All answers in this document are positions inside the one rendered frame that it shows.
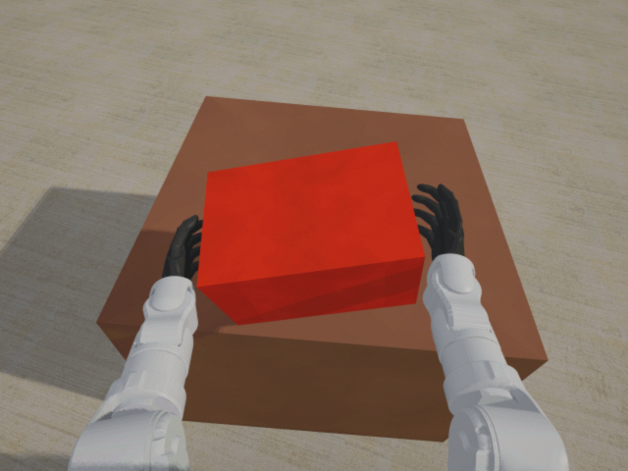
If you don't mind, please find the left robot hand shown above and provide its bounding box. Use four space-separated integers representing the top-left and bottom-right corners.
162 215 203 280

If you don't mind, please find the robot left upper arm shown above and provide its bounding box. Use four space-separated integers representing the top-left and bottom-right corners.
70 409 189 471

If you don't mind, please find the carton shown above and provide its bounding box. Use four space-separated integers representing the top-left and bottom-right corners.
196 141 425 325

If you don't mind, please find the pedestal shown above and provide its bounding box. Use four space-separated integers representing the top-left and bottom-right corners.
96 96 549 443

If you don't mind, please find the left robot forearm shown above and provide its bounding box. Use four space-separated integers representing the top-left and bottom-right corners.
68 276 198 471

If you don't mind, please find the right robot forearm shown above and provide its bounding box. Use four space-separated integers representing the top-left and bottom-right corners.
423 253 569 471

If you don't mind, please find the right robot hand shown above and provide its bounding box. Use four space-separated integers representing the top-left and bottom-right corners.
411 183 465 261

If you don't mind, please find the robot right upper arm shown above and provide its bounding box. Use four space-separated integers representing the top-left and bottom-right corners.
447 404 568 471

